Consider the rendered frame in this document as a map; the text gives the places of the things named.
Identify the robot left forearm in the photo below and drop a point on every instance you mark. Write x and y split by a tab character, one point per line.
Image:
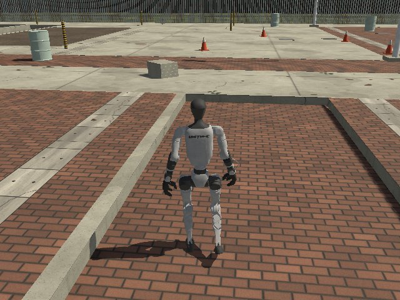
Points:
169	169

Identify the robot head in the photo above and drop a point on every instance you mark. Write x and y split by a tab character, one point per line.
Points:
198	108

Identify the robot right hand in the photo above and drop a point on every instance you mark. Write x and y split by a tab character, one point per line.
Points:
228	177

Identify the robot left hand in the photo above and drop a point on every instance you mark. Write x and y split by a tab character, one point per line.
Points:
166	187

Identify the robot left upper arm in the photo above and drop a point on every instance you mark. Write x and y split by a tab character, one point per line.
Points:
176	143

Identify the right robot shin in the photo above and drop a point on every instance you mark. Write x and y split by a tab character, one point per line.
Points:
216	223

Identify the robot right upper arm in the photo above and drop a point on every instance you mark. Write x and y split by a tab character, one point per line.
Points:
221	140

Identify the robot right forearm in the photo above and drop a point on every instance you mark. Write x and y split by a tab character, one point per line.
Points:
229	165

